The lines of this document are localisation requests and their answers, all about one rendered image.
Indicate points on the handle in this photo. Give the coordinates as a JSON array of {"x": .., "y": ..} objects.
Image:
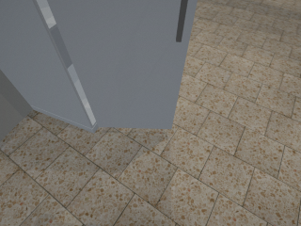
[{"x": 182, "y": 14}]

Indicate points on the fridge door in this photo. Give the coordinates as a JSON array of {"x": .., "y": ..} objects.
[{"x": 126, "y": 57}]

